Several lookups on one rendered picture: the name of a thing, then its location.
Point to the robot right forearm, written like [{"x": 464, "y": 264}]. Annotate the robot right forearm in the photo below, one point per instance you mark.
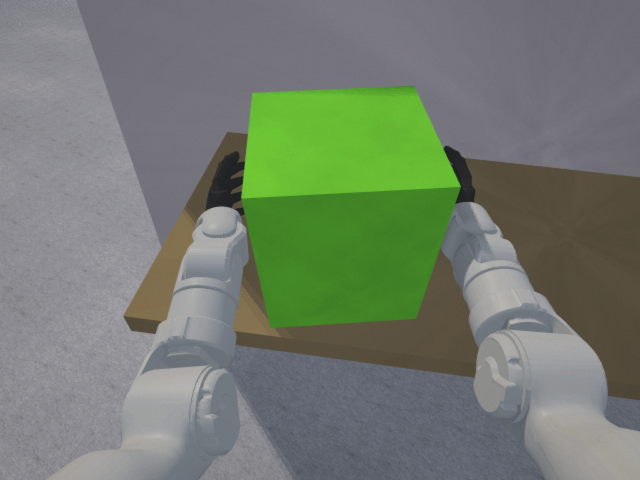
[{"x": 493, "y": 283}]

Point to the robot left hand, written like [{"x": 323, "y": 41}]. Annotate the robot left hand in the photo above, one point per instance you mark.
[{"x": 220, "y": 191}]

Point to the robot right hand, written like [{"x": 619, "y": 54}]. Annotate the robot right hand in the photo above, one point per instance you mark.
[{"x": 467, "y": 192}]

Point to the carton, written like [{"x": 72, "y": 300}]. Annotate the carton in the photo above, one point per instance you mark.
[{"x": 347, "y": 195}]

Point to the table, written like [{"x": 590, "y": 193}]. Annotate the table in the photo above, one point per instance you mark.
[{"x": 576, "y": 235}]

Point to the right robot upper arm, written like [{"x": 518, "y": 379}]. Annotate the right robot upper arm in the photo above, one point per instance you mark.
[{"x": 549, "y": 390}]

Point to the robot left forearm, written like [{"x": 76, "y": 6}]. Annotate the robot left forearm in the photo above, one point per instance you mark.
[{"x": 199, "y": 326}]

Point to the left robot upper arm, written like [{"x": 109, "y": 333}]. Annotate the left robot upper arm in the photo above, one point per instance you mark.
[{"x": 175, "y": 422}]

